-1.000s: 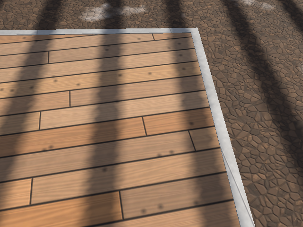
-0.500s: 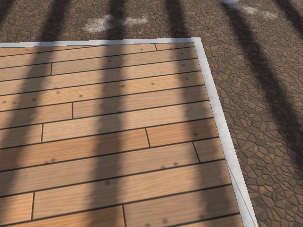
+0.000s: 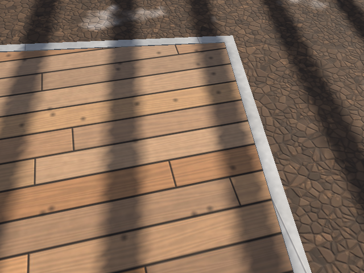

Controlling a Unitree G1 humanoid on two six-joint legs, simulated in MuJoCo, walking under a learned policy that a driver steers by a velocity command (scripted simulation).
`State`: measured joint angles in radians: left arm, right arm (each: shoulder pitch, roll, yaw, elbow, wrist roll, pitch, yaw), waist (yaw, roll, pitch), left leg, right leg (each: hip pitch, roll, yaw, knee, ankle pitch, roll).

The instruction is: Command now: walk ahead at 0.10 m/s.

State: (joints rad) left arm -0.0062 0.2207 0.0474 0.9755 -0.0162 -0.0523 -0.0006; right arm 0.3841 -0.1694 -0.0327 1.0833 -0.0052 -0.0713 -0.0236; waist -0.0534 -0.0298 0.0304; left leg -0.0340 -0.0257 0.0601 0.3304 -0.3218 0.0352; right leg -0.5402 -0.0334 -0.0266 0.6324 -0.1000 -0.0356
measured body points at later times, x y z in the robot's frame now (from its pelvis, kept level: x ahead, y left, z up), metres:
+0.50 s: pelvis +0.09 +0.00 +0.01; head +0.09 +0.02 +0.46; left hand +0.22 +0.26 -0.13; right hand +0.05 -0.26 -0.13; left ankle +0.05 +0.11 -0.74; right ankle +0.13 -0.13 -0.68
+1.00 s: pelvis +0.31 -0.08 +0.00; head +0.32 -0.08 +0.45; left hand +0.31 +0.18 -0.14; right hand +0.42 -0.34 -0.13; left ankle +0.37 +0.09 -0.65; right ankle +0.27 -0.16 -0.74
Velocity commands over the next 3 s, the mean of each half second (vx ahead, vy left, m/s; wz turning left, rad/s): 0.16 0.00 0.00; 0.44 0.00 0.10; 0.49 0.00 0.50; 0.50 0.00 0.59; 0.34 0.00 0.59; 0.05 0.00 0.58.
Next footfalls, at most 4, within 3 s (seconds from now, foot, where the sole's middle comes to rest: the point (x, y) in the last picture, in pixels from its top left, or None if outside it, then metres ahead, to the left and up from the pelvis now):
0.06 right None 0.17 -0.11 -0.78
0.36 left None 0.09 0.11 -0.78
0.76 right None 0.31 -0.17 -0.78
1.28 left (153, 231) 0.63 0.09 -0.78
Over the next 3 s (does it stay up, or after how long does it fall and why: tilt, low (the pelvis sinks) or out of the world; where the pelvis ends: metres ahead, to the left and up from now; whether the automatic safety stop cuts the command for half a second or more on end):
stays up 1.08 0.29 0.00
